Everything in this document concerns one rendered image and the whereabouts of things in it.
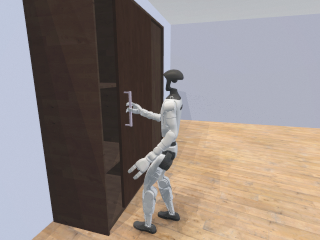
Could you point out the wardrobe door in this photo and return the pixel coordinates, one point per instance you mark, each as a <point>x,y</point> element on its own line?
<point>156,82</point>
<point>133,70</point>

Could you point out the robot right shin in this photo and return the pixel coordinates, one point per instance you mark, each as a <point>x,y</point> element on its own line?
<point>167,197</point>

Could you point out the handle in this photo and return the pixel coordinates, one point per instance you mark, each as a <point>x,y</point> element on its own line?
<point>130,106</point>

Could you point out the left robot hand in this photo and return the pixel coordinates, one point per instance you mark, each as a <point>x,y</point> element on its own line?
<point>141,165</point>

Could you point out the robot left forearm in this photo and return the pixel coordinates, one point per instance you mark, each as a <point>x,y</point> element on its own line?
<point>161,147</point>

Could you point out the right robot hand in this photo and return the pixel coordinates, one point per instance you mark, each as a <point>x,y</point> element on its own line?
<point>136,108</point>

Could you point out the robot head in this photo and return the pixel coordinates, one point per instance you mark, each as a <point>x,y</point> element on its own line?
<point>173,75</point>

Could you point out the robot left upper arm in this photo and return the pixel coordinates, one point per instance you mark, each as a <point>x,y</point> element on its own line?
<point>170,112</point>

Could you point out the robot right forearm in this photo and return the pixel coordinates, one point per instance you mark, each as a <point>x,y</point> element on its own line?
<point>150,115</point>

